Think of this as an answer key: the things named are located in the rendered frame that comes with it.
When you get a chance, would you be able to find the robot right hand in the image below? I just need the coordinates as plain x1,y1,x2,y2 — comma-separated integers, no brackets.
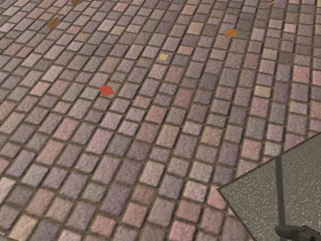
275,225,321,241

